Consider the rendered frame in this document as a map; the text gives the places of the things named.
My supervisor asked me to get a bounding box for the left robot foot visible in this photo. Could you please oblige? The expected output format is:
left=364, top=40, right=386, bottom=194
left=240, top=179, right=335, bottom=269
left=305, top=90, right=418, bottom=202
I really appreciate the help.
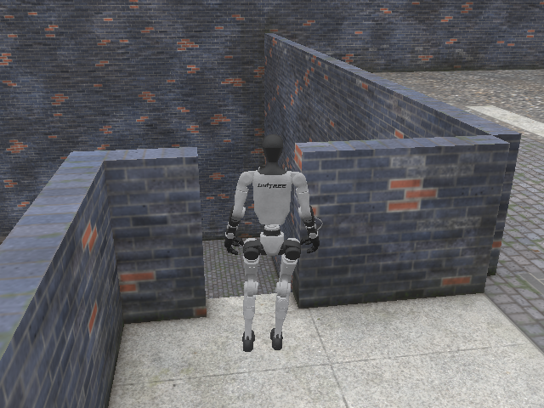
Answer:
left=242, top=330, right=255, bottom=352

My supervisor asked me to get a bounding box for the humanoid robot torso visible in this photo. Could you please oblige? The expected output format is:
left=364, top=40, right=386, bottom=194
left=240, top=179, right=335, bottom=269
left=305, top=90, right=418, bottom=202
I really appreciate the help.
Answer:
left=252, top=167, right=292, bottom=256

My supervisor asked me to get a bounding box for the robot right hand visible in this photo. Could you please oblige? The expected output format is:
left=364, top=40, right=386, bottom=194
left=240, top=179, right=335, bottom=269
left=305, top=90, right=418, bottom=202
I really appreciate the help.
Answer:
left=300, top=235, right=320, bottom=253

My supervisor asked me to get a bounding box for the robot right upper arm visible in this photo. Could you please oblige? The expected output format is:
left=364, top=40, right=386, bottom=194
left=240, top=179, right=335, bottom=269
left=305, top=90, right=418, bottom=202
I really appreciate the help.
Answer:
left=290, top=171, right=312, bottom=218

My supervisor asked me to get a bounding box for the left robot forearm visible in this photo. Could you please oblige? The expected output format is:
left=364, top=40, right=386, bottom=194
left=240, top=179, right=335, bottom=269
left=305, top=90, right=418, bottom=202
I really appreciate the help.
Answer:
left=225, top=205, right=241, bottom=239

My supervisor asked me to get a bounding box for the robot left upper arm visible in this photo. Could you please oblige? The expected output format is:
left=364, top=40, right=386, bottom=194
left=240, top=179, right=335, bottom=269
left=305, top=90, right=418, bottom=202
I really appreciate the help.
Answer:
left=232, top=171, right=255, bottom=218

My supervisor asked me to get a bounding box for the robot left hand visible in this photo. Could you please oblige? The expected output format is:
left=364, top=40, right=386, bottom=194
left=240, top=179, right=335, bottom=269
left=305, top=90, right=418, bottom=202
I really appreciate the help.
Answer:
left=224, top=236, right=244, bottom=255

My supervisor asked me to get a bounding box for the right robot forearm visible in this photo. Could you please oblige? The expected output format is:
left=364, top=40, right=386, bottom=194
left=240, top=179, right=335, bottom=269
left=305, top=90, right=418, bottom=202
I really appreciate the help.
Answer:
left=303, top=205, right=318, bottom=239

